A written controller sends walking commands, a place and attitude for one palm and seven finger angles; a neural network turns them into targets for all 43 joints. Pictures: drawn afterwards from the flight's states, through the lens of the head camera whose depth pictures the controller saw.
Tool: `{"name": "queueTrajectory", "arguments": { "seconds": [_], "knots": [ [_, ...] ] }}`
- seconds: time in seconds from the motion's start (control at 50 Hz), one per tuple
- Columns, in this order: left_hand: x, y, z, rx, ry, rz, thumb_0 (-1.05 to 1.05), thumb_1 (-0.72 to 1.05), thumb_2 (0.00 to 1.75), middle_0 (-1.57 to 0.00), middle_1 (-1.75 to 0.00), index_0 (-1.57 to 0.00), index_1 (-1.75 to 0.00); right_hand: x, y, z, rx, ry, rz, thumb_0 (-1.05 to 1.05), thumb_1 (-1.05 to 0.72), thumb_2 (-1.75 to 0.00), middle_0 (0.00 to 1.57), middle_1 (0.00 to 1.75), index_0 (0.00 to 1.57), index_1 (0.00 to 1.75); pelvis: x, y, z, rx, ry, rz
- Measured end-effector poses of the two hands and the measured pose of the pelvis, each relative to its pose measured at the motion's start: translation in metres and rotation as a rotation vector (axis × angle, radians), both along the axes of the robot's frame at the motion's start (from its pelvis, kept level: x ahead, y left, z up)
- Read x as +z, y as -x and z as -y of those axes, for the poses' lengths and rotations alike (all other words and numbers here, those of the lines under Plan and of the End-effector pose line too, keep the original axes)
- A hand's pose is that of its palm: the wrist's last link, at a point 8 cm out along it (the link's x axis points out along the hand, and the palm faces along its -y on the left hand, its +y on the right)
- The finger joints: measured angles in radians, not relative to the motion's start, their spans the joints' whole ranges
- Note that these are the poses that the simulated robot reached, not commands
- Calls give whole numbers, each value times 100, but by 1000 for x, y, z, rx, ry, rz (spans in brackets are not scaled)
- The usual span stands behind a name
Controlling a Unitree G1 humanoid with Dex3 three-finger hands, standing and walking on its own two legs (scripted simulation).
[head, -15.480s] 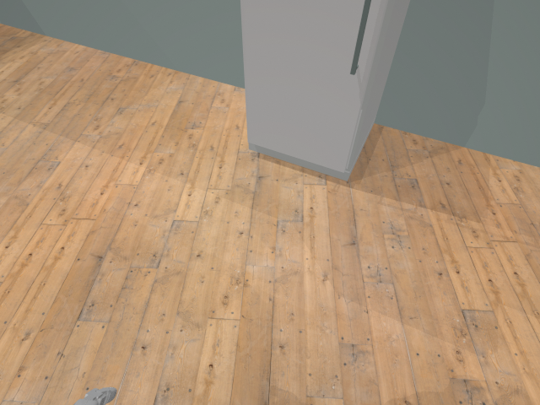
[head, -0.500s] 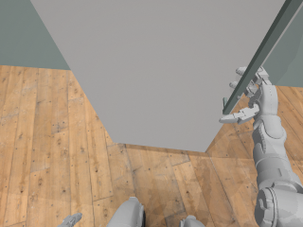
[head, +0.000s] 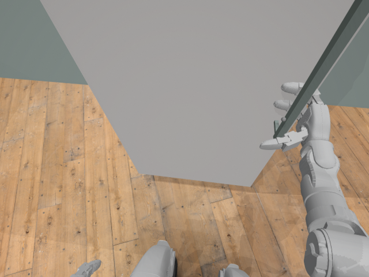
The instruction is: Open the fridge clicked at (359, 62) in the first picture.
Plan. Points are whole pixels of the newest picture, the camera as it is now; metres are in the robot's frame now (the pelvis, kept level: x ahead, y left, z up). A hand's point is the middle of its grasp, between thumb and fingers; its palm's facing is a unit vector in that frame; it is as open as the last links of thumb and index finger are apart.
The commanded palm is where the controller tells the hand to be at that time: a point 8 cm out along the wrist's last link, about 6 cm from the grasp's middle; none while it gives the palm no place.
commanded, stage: slide the fingers in behind the handle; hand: right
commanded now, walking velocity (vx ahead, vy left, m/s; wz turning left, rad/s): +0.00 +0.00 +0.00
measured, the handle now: (312, 72) +0.51 -0.16 +0.15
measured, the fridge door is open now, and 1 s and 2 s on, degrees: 0 0 1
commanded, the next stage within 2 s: grip the handle and tug to test in 0.38 s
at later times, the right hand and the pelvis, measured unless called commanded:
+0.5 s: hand (283, 120) +0.45 -0.14 +0.06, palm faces -0.03 +1.00 -0.02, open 14.0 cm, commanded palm +0.42 -0.19 +0.07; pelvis +0.00 +0.00 +0.00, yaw +0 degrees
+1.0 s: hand (285, 121) +0.45 -0.14 +0.06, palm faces -0.02 +1.00 -0.02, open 8.4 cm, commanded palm +0.42 -0.18 +0.07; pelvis +0.00 +0.00 +0.00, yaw +0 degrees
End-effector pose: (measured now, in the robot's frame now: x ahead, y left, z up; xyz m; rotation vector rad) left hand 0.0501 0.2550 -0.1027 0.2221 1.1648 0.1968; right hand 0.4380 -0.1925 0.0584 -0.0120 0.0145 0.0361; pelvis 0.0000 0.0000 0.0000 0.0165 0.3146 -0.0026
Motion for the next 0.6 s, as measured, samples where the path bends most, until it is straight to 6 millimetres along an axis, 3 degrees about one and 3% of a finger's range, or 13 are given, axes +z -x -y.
{"name": "queueTrajectory", "arguments": {
  "seconds": [0.6],
  "knots": [
    [-1, -5, 1, -11, 11, 9, 1, 90, 90, -20, -29, -21, -30, 3, 6, -1, -7, 5, 12, -2, 46, -32, 30, 120, 29, 120, 0, -1, 1, -4, 0, 5]
  ]
}}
